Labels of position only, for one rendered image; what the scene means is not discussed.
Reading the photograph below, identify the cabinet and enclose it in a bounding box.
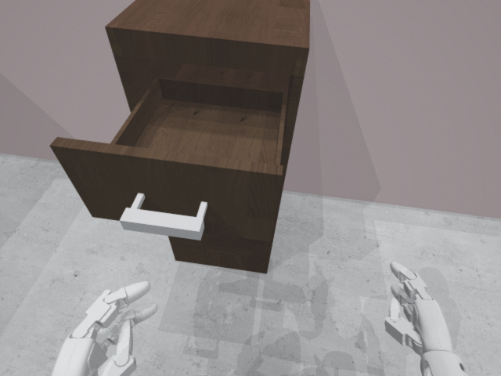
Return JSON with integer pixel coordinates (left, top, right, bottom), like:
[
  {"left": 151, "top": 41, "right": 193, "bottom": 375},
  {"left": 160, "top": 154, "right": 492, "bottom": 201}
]
[{"left": 105, "top": 0, "right": 310, "bottom": 273}]

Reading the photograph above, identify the robot right hand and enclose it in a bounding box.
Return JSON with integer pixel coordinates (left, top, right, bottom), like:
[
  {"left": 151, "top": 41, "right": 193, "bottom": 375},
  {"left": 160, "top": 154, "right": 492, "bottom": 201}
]
[{"left": 385, "top": 261, "right": 454, "bottom": 357}]

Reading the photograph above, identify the drawer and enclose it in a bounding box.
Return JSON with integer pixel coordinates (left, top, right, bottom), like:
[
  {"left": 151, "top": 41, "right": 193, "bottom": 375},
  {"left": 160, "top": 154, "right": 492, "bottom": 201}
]
[{"left": 50, "top": 76, "right": 287, "bottom": 242}]

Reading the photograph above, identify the handle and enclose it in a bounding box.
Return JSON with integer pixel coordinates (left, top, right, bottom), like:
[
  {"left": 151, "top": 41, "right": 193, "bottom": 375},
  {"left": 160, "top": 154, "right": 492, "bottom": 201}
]
[{"left": 119, "top": 193, "right": 207, "bottom": 240}]

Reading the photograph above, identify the robot left hand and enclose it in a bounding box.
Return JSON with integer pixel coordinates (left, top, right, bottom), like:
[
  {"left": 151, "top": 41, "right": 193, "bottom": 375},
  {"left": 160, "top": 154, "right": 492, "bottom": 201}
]
[{"left": 51, "top": 281, "right": 157, "bottom": 376}]

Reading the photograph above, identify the robot right forearm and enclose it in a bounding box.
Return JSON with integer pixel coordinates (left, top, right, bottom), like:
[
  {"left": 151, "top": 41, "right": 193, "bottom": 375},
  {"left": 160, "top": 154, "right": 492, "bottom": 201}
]
[{"left": 420, "top": 350, "right": 469, "bottom": 376}]

